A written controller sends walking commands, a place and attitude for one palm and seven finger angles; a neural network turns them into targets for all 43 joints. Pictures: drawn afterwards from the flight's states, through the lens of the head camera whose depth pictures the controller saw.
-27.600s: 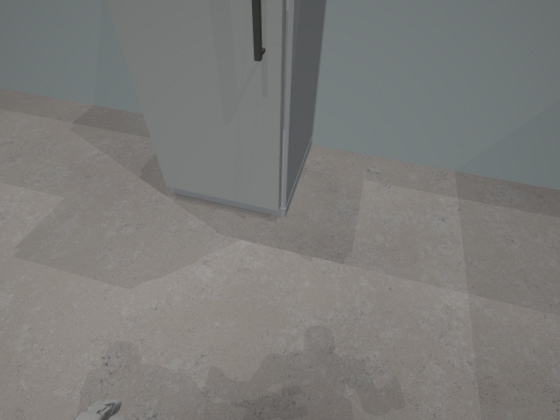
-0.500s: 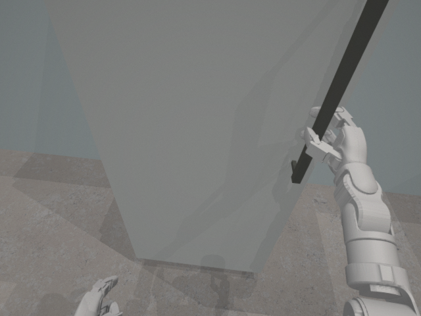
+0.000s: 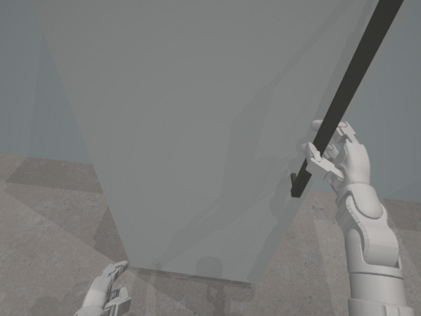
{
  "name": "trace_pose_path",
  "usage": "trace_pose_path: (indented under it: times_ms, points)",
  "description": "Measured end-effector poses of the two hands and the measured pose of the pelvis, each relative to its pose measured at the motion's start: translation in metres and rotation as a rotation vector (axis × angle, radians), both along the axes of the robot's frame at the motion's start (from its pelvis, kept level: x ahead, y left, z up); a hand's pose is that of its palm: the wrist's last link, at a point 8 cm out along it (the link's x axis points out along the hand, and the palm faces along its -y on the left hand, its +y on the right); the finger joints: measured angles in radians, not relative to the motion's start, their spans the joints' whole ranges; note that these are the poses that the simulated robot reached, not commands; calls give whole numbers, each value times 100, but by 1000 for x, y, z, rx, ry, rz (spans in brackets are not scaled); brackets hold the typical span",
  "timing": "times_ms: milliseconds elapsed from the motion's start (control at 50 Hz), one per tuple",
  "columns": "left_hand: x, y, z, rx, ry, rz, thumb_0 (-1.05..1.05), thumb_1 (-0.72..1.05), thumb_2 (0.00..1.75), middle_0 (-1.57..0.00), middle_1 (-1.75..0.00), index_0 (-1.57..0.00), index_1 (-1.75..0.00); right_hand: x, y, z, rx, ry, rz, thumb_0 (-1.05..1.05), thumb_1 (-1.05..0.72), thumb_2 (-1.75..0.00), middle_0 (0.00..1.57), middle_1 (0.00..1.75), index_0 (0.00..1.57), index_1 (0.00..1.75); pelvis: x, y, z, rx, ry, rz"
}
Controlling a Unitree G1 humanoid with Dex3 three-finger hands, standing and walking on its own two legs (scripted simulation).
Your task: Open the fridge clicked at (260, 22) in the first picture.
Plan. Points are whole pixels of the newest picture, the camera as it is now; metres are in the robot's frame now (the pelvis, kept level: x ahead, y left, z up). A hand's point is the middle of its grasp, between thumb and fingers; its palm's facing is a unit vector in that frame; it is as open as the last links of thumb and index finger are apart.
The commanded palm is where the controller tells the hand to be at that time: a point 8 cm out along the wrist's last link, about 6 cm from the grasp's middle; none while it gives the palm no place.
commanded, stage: pull the door a little, standing still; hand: right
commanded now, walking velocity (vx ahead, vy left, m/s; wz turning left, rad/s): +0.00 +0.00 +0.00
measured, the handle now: (331, 108) +0.42 -0.16 +0.24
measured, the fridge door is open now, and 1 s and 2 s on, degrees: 1 32 59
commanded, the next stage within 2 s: walk backward, drawing the door open in 0.12 s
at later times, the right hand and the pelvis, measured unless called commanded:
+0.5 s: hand (312, 217) +0.24 -0.12 +0.16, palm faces +0.07 +0.97 -0.24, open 7.1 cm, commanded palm +0.21 -0.16 +0.17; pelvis +0.01 +0.01 +0.00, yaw -1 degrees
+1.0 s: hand out of the picture +0.10 -0.03 +0.16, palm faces +0.12 +0.97 -0.21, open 7.4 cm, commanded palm +0.07 -0.08 +0.17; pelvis -0.11 +0.11 +0.00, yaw -18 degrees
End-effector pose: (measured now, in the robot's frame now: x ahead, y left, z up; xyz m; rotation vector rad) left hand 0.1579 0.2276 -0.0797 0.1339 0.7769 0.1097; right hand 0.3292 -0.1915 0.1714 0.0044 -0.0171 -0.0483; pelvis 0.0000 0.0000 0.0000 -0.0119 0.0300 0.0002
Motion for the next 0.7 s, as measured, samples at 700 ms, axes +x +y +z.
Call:
trace_pose_path:
  times_ms: [700]
  points:
    - [-14, 12, -28, -55, 38, -107, 2, 91, 90, -20, -30, -20, -30, -160, 51, -2, -278, -184, -116, -6, -63, -77, 38, 137, 18, 127, -36, 48, -4, -43, -45, -91]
